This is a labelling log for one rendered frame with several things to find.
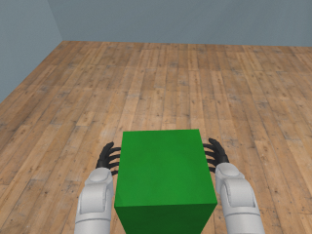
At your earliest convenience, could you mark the robot right forearm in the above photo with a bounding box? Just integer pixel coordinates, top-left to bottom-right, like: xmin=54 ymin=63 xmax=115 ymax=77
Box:
xmin=214 ymin=162 xmax=265 ymax=234

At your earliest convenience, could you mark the carton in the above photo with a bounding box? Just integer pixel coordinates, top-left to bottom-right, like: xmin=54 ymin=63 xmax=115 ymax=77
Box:
xmin=114 ymin=129 xmax=217 ymax=234

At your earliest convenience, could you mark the right robot hand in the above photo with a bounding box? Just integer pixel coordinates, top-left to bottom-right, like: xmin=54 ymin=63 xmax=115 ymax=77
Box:
xmin=203 ymin=137 xmax=230 ymax=173

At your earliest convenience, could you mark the robot left forearm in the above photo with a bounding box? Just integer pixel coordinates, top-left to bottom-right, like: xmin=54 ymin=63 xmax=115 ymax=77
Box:
xmin=74 ymin=167 xmax=114 ymax=234

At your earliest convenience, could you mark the left robot hand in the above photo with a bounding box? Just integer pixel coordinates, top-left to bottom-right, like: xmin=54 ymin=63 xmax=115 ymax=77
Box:
xmin=96 ymin=141 xmax=121 ymax=176

